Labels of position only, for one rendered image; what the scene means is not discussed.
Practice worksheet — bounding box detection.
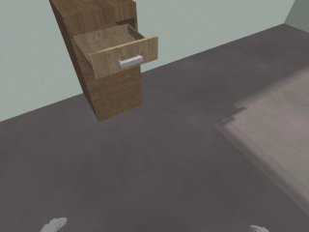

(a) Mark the handle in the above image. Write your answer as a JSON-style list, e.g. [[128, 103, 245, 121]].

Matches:
[[117, 54, 143, 69]]

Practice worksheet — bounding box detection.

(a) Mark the robot left hand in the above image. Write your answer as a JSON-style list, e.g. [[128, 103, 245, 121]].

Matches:
[[40, 217, 68, 232]]

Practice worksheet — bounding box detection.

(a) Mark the cabinet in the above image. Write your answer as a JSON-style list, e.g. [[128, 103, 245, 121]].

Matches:
[[49, 0, 143, 122]]

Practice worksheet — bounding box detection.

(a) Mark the drawer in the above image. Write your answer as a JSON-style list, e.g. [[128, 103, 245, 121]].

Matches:
[[73, 23, 158, 79]]

